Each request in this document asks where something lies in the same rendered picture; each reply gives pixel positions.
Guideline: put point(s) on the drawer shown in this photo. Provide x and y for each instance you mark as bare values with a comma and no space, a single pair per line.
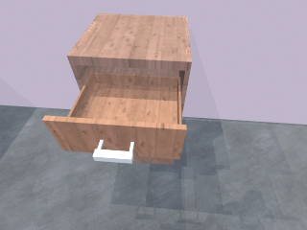
120,109

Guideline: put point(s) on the cabinet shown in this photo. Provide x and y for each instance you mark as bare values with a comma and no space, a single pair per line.
135,44

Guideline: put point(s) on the handle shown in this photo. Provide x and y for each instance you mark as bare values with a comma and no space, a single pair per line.
115,156

